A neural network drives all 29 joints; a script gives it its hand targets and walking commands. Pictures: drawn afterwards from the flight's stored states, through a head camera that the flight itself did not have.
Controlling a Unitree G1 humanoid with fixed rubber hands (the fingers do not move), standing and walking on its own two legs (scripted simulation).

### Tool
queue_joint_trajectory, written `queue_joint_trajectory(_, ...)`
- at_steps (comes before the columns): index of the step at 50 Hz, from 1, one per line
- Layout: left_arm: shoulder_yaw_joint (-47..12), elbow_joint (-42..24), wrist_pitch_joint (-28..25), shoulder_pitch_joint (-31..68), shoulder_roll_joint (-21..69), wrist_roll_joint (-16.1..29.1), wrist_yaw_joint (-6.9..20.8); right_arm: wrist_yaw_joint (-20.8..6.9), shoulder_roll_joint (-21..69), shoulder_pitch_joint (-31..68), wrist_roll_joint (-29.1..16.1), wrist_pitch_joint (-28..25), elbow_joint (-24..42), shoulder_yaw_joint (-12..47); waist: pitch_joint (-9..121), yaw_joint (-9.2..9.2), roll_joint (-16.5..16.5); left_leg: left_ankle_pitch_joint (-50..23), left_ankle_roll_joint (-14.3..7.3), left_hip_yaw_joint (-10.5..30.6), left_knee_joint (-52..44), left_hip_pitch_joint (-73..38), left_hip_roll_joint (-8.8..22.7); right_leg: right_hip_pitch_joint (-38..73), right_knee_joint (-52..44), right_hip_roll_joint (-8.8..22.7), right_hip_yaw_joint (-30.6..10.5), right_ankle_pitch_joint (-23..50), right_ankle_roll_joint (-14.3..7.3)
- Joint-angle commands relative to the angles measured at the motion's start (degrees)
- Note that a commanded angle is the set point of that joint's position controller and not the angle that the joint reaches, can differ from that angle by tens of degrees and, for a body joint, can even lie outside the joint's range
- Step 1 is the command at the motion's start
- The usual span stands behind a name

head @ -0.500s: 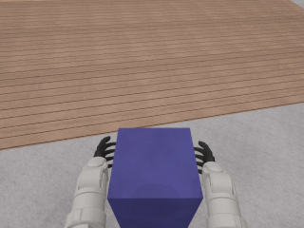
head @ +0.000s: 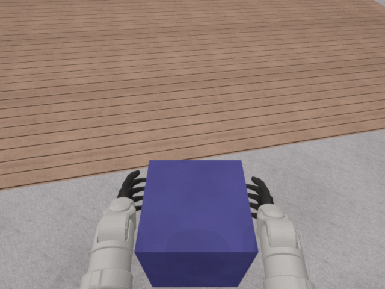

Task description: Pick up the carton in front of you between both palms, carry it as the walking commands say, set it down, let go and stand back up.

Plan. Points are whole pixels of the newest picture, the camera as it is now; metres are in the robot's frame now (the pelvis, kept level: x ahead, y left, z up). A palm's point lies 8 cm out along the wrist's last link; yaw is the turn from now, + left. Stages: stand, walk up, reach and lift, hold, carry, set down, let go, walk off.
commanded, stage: reach and lift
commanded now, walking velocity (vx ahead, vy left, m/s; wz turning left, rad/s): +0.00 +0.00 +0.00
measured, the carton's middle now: (195, 226) +0.29 +0.00 -0.05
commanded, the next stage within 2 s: hold in 0.30 s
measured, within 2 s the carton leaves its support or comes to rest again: neither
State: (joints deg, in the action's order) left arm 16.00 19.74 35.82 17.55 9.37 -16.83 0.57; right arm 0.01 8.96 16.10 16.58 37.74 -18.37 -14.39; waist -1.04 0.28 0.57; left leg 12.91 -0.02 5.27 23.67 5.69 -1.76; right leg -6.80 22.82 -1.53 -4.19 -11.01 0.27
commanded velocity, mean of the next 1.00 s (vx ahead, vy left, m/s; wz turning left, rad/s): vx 0.03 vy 0.00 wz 0.00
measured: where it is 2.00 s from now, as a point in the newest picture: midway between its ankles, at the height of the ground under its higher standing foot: (181, 270)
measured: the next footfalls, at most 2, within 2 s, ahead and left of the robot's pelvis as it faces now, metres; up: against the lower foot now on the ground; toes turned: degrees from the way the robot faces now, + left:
right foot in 1.42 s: +0.20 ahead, -0.09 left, +0.00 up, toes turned -7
left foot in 1.78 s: +0.48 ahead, +0.15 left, +0.00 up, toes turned +15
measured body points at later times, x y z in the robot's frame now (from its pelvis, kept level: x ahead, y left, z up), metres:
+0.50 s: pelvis +0.00 +0.00 +0.00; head -0.05 +0.00 +0.45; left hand +0.30 +0.15 +0.05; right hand +0.29 -0.15 +0.04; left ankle +0.01 +0.12 -0.74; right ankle +0.02 -0.12 -0.74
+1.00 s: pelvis -0.01 +0.00 +0.00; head -0.05 +0.00 +0.45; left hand +0.30 +0.15 +0.05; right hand +0.30 -0.15 +0.04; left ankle +0.01 +0.12 -0.74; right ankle +0.02 -0.12 -0.74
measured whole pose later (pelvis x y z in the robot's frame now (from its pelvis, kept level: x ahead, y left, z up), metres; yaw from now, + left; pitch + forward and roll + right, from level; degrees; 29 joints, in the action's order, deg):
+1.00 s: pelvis -0.01 +0.00 +0.00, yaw +0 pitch -6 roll +0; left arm 15.3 14.6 42.3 17.6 9.3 -16.5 1.0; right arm -0.1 9.0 16.6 16.0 44.1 -13.9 -13.2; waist -0.2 0.1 0.3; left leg 12.7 0.1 5.5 24.0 4.9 -1.8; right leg -5.9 23.1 -1.5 -3.9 -10.8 0.3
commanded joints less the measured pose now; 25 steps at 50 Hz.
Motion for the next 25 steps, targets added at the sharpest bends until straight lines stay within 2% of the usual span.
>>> queue_joint_trajectory(1,-30.42,0.31,0.0,22.53,54.25,12.96,13.29,-13.44,52.67,27.78,-14.11,-1.96,3.73,30.88,15.39,-0.02,-0.39,-13.91,0.17,-0.47,-3.72,-1.14,-3.29,8.22,-2.26,-3.48,-0.01,12.63,0.09)
queue_joint_trajectory(8,-31.52,-2.2,1.08,20.96,54.0,13.71,12.99,-13.33,52.01,26.25,-14.67,-1.02,6.18,31.89,14.8,-0.03,-0.14,-15.84,0.37,-0.23,-4.26,-2.38,-3.3,8.77,-2.78,-3.74,-0.06,13.75,0.05)
queue_joint_trajectory(15,-32.22,-3.51,2.13,21.55,54.09,14.27,12.95,-13.34,51.73,26.82,-15.1,-0.04,7.31,32.51,14.07,-0.06,-0.01,-14.37,0.4,-0.29,-4.6,-2.47,-3.25,8.68,-3.07,-3.79,0.1,12.12,-0.04)
queue_joint_trajectory(20,-35.13,-8.22,4.21,20.42,53.59,16.13,12.72,-12.98,52.14,25.99,-17.35,2.02,12.09,36.1,16.2,-0.62,-0.14,-17.6,0.48,-0.09,-5.07,-4.63,-3.22,10.55,-3.58,-3.76,-0.13,15.01,0.22)
queue_joint_trajectory(25,-32.15,-6.26,6.33,20.49,50.26,14.58,12.7,-12.54,49.62,25.24,-15.39,4.25,9.6,32.38,8.72,-0.31,-0.25,-8.61,0.21,-0.54,-6.7,-1.78,-3.01,8.18,-5.16,-3.4,0.11,7.0,-0.17)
